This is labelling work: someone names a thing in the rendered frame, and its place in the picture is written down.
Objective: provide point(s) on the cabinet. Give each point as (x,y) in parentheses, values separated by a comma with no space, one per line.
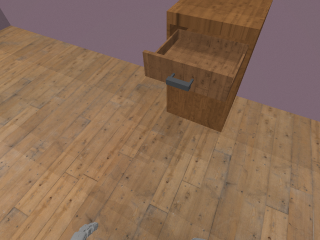
(234,20)

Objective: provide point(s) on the left robot hand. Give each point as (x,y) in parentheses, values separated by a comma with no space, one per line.
(85,231)

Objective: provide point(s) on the handle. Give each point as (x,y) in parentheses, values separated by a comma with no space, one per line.
(177,83)

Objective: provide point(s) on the drawer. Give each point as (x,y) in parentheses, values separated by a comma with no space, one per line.
(212,62)

